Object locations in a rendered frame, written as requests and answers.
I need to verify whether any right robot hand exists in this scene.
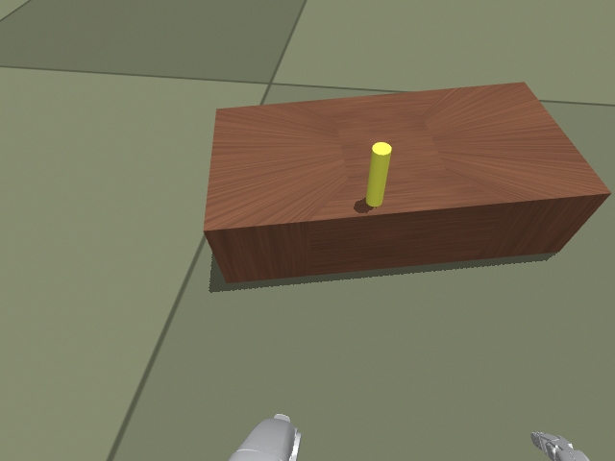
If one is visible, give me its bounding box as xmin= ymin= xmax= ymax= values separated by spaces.
xmin=530 ymin=431 xmax=590 ymax=461

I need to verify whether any can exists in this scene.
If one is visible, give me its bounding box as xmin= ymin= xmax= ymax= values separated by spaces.
xmin=366 ymin=142 xmax=392 ymax=206

